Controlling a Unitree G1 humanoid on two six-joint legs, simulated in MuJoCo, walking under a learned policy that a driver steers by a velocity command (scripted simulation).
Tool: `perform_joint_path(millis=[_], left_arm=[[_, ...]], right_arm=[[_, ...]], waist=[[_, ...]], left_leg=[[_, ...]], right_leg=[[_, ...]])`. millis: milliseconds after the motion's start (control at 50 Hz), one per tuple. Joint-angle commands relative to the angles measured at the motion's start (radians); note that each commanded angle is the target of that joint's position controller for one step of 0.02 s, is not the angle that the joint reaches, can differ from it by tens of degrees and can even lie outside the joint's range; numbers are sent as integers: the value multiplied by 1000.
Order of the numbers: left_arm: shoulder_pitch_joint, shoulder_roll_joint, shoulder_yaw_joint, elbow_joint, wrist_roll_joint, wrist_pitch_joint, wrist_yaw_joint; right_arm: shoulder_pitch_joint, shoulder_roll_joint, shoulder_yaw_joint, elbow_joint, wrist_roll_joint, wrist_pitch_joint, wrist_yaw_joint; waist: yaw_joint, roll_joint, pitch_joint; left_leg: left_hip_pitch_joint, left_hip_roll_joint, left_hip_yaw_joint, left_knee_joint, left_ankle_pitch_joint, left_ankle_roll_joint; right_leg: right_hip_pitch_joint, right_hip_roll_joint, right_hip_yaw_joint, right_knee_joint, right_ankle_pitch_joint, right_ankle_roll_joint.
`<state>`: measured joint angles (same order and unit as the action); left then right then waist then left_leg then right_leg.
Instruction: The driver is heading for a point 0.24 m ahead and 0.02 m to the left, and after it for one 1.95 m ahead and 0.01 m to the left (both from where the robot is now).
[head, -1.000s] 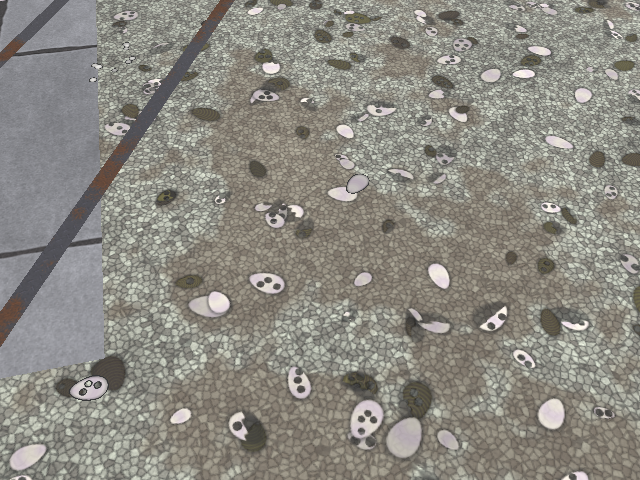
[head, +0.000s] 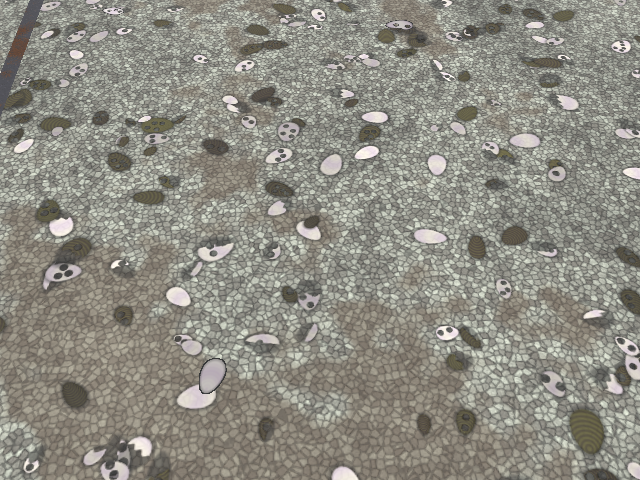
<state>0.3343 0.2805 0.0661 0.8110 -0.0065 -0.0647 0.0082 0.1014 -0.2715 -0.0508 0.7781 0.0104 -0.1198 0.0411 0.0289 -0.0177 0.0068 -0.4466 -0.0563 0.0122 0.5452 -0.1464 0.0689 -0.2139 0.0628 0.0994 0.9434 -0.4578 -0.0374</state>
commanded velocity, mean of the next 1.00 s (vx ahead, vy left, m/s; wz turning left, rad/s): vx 0.12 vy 0.00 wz -0.02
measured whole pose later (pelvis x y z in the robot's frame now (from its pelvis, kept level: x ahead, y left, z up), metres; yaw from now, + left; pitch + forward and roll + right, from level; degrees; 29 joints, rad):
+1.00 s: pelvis +0.19 +0.03 +0.02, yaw -2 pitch +1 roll -1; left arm 0.22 0.35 0.11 0.71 -0.02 0.06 0.03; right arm 0.20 -0.25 -0.06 0.73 -0.02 0.00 -0.04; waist -0.01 -0.04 0.03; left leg -0.20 0.03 0.05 0.43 -0.25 0.02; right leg -0.55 0.04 0.08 1.10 -0.37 0.09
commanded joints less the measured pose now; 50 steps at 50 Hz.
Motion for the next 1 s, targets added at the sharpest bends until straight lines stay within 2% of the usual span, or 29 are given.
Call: perform_joint_path(millis=[20, 40, 60, 100, 140, 180, 240, 320, 380, 400, 420, 440, 460, 480, 500, 520, 560, 600, 700, 760, 780, 800, 820, 840, 860, 880, 900, 940, 1000], left_arm=[[-81, 127, 13, -125, -14, -53, -9], [-117, 121, 17, -135, 8, -56, -5], [-108, 120, 23, -140, 27, -53, 0], [-78, 87, 20, -147, 32, -37, 9], [-88, 68, 15, -156, 26, -20, 22], [-131, 60, 11, -166, 25, -7, 29], [-223, 51, 7, -187, 15, 3, 23], [-298, 62, 7, -202, 12, -8, 3], [-253, 79, 16, -191, 19, -30, -6], [-225, 90, 19, -186, 28, -39, -4], [-183, 144, 27, -190, 48, -43, 5], [-158, 158, 25, -182, 64, -30, 9], [-123, 43, -3, -154, 45, -18, 2], [-151, 10, -19, -155, 26, -13, -10], [-175, 31, -16, -150, 21, -2, -19], [-216, 73, -6, -159, 12, 10, -24], [-254, 162, 25, -173, 11, 35, -17], [-233, 172, 36, -176, 9, 51, -8], [-212, 156, 44, -177, -6, 71, 15], [-218, 152, 48, -182, -22, 92, 30], [-202, 123, 39, -186, -19, 93, 33], [-232, 82, 31, -229, -19, 85, 28], [-215, 136, 48, -223, -3, 71, 26], [-167, 176, 67, -192, -6, 72, 22], [-112, 171, 72, -156, -10, 84, 25], [-82, 158, 71, -137, -6, 98, 30], [-79, 139, 66, -135, -5, 107, 31], [-120, 118, 55, -164, -16, 112, 26], [-206, 96, 38, -221, -18, 110, 13]], right_arm=[[173, -142, -40, -30, 2, 16, -4], [129, -125, -33, -42, -7, 22, -5], [110, -114, -26, -53, -12, 22, -9], [112, -126, -30, -55, -15, 26, -15], [131, -169, -46, -51, -9, 33, -27], [150, -187, -55, -47, 6, 52, -42], [183, -177, -56, -42, 20, 86, -65], [207, -159, -54, -45, 11, 116, -84], [170, -138, -45, -65, 5, 117, -86], [163, -122, -39, -74, 2, 112, -83], [179, -83, -25, -92, -19, 101, -79], [325, -44, -11, -69, -19, 91, -76], [349, -86, -11, -53, -23, 98, -70], [296, -130, -24, -47, -20, 116, -70], [232, -127, -28, -47, -21, 135, -74], [198, -134, -33, -54, -24, 151, -76], [168, -119, -35, -62, -13, 160, -80], [165, -94, -31, -54, -8, 151, -85], [127, -83, -33, -62, -4, 132, -84], [178, -94, -43, -46, -6, 115, -67], [211, -150, -57, -48, -21, 115, -70], [206, -248, -81, -46, -48, 120, -70], [144, -223, -74, -80, -75, 113, -68], [75, -169, -56, -108, -70, 104, -76], [17, -140, -48, -121, -51, 99, -79], [-5, -124, -43, -127, -30, 96, -81], [1, -116, -37, -125, -22, 96, -83], [36, -119, -37, -118, -24, 106, -87], [107, -149, -49, -103, -25, 123, -96]], waist=[[-102, 94, -84], [-72, 31, -17], [-40, 32, -28], [-10, 74, -61], [-5, 90, -89], [-15, 94, -112], [-46, 119, -120], [-76, 134, -105], [-38, 146, -96], [-20, 128, -109], [-23, 33, -187], [-76, -184, -267], [-69, -204, -310], [-54, -117, -230], [-47, -84, -181], [-51, -80, -119], [-60, -120, -64], [-48, -137, -89], [-33, -157, -128], [-72, -144, -119], [-74, -67, -120], [-52, 229, -57], [-59, 274, -47], [-23, 190, -44], [10, 142, -37], [12, 132, -31], [4, 129, -24], [-20, 147, -10], [-77, 174, -23]], left_leg=[[547, 340, -597, -269, -137, 218], [416, 303, -497, -273, 91, 204], [353, 274, -426, -266, 320, 193], [294, 232, -333, -246, 627, 196], [269, 212, -279, -233, 749, 196], [246, 184, -255, -216, 716, 166], [241, 156, -274, -190, 580, 112], [309, 178, -343, -136, 446, 100], [328, 172, -395, -51, 393, 84], [300, 133, -384, 2, 356, 55], [212, 73, -324, 137, 212, 17], [34, -45, -233, 337, -335, -53], [0, 7, -211, 402, -568, -97], [-2, 45, -192, 432, -552, -130], [-21, 52, -159, 437, -506, -151], [-27, 59, -142, 412, -460, -163], [31, 42, -96, 315, -401, -163], [73, 13, -69, 260, -347, -158], [126, 6, -85, 116, -244, -130], [285, 9, -53, -123, -80, -77], [385, 139, -149, -180, -82, -28], [355, 337, -385, -266, -61, 101], [282, 473, -514, -302, 51, 201], [265, 440, -439, -281, 131, 190], [265, 375, -333, -253, 174, 139], [293, 341, -269, -233, 209, 113], [298, 328, -222, -221, 276, 111], [319, 299, -145, -225, 303, 122], [430, 327, -126, -218, 314, 144]], right_leg=[[-571, -82, 20, 339, 46, 1], [-534, -105, -1, 267, 84, 12], [-462, -127, -5, 203, 105, 24], [-388, -119, -25, 122, 104, 58], [-371, -91, -45, 30, 156, 85], [-340, -66, -47, -73, 258, 99], [-305, -32, -34, -214, 380, 104], [-293, -25, -14, -350, 398, 98], [-185, -31, -19, -500, 427, 51], [-77, -65, -11, -580, 582, 19], [113, -214, 104, -531, 923, -48], [325, -405, 306, -466, 1283, -239], [290, -474, 442, -506, 1117, -302], [217, -405, 411, -533, 909, -268], [165, -346, 371, -552, 743, -223], [90, -315, 349, -578, 628, -201], [-22, -245, 296, -619, 503, -167], [-21, -213, 275, -625, 483, -164], [-9, -209, 332, -632, 366, -163], [-107, -156, 315, -592, 257, -103], [-225, -109, 264, -499, 145, -50], [-410, 46, 59, -292, -19, 8], [-428, 25, 38, -50, -139, 47], [-410, 5, 65, 98, -95, 56], [-405, 5, 55, 163, -44, 69], [-425, -2, 48, 224, 8, 87], [-435, -7, 39, 277, 32, 103], [-447, -22, -10, 250, 80, 128], [-460, -65, -44, 83, 97, 152]])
